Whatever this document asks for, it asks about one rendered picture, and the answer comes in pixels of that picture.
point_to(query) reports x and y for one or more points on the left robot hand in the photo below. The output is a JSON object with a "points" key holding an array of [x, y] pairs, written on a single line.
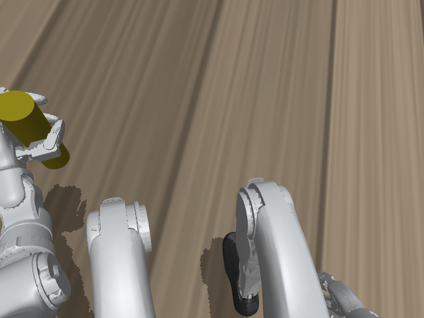
{"points": [[12, 152]]}

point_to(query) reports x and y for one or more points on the can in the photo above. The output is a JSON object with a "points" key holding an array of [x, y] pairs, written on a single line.
{"points": [[22, 116]]}

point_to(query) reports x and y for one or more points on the left robot arm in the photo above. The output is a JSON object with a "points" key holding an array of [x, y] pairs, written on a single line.
{"points": [[32, 283]]}

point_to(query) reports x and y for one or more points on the right robot foot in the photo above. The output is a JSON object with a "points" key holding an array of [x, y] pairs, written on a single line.
{"points": [[245, 307]]}

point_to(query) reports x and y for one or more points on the right robot hand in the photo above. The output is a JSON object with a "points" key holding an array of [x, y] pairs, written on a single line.
{"points": [[342, 300]]}

